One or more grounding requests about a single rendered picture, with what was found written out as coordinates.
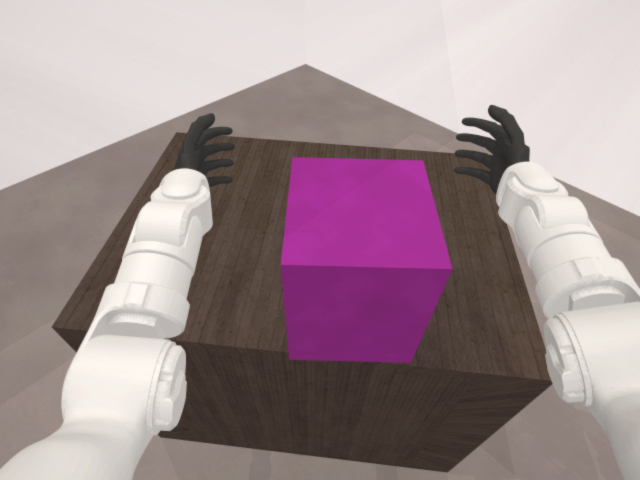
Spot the left robot upper arm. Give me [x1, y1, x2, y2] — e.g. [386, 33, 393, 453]
[0, 334, 187, 480]

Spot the robot right hand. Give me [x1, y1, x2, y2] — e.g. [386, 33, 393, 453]
[454, 105, 530, 194]

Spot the pedestal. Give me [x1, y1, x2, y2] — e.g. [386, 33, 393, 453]
[52, 132, 553, 473]

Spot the robot left hand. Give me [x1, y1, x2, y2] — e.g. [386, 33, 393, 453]
[174, 113, 235, 187]

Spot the robot left forearm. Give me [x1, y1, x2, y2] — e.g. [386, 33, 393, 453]
[61, 168, 213, 420]

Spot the right robot upper arm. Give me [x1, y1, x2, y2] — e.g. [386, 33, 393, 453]
[544, 301, 640, 480]

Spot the carton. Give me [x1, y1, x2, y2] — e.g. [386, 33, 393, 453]
[281, 157, 453, 363]

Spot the robot right forearm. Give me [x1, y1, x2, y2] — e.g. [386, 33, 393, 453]
[496, 162, 640, 319]

